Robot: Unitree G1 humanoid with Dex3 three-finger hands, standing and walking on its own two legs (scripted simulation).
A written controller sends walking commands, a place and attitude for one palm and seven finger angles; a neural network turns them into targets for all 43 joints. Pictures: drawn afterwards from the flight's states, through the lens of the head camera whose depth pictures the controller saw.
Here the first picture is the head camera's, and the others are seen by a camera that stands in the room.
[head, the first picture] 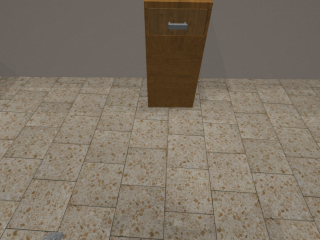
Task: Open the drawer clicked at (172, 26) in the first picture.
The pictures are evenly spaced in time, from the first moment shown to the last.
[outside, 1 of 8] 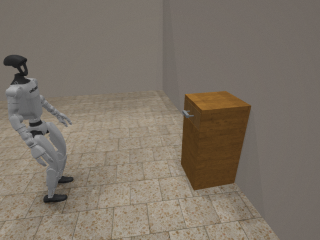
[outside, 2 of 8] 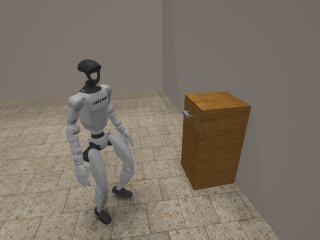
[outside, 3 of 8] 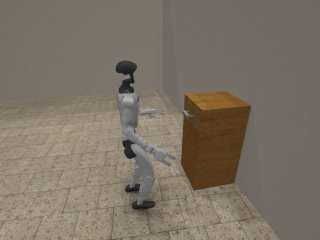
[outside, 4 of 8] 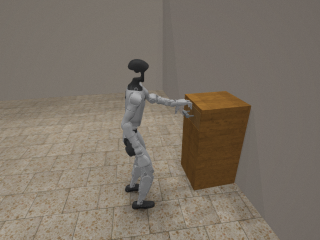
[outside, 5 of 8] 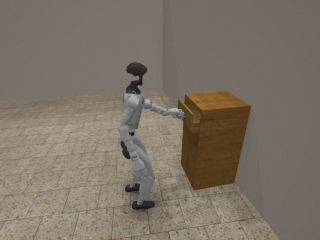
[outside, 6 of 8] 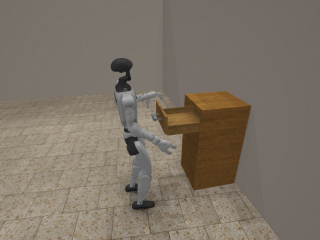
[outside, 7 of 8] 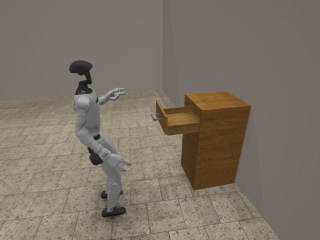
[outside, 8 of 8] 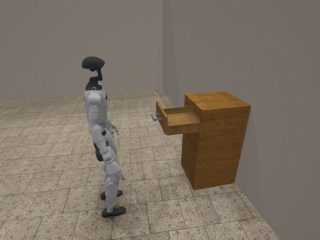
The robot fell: no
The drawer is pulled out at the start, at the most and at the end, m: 0.00 0.30 0.30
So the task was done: yes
